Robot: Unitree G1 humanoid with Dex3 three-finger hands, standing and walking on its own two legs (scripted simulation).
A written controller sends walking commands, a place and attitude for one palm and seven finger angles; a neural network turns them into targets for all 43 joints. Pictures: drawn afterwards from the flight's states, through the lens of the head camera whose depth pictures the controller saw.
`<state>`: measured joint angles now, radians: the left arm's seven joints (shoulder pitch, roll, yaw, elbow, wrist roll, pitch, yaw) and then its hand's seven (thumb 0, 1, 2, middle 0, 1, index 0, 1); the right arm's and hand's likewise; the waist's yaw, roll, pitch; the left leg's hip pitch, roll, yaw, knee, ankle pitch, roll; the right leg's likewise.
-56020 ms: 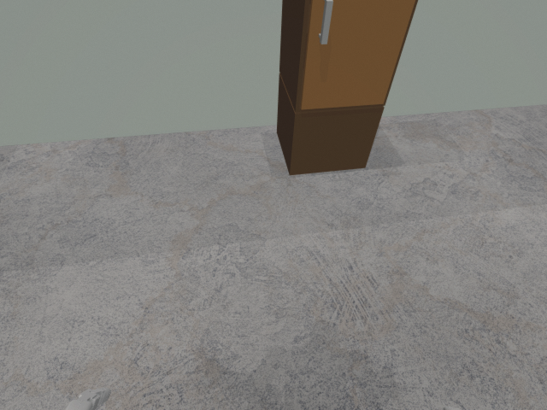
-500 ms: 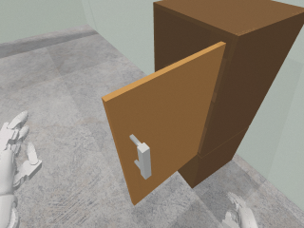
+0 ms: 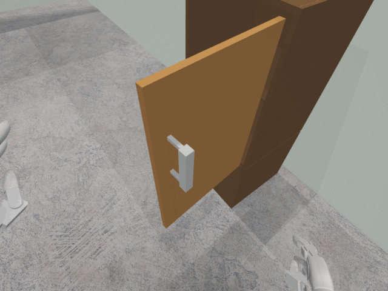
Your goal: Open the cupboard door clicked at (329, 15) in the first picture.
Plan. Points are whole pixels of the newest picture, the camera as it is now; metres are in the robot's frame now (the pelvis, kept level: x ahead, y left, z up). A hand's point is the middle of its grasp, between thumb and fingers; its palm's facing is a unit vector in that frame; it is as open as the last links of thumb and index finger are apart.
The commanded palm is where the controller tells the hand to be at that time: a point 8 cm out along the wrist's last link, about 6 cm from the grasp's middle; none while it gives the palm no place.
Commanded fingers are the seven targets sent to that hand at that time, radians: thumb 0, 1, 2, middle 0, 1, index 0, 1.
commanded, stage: step back with the hand held close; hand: left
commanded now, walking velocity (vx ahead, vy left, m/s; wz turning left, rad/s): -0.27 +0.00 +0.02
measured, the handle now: (179, 164) +0.37 +0.06 +0.04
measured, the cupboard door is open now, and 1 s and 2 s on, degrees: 96 96 96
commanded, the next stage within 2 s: stop stepping back and stand still in 0.58 s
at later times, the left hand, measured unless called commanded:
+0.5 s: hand out of the picture +0.13 +0.27 +0.18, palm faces +0.46 -0.74 -0.49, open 7.4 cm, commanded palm +0.07 +0.29 +0.18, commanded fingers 0.00 0.90 0.90 -0.20 -0.30 -0.20 -0.30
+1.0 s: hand out of the picture +0.06 +0.21 +0.16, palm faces +0.34 -0.75 -0.56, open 7.4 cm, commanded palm +0.00 +0.25 +0.18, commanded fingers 0.00 0.90 0.90 -0.20 -0.30 -0.20 -0.30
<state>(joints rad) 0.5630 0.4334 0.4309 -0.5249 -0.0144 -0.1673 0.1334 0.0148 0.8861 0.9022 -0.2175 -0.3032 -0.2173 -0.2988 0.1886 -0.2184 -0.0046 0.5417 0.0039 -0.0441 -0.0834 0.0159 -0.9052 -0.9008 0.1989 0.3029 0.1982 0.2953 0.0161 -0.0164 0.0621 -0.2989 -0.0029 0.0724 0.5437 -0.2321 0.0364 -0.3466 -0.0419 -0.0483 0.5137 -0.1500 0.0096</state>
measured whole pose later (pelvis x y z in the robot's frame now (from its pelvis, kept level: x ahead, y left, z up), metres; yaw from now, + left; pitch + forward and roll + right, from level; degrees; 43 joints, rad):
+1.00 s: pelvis -0.15 -0.05 +0.00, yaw -1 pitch +0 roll +1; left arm 0.62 0.48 0.45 -0.51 -0.04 -0.15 0.14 0.01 0.89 0.90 -0.22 -0.30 -0.22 -0.30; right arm 0.21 -0.21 0.01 0.57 0.00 -0.13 -0.07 0.01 -0.90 -0.90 0.20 0.30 0.20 0.30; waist -0.03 -0.03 0.03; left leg -0.35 -0.02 0.03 0.48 -0.16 0.02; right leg -0.26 0.00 -0.06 0.53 -0.31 -0.02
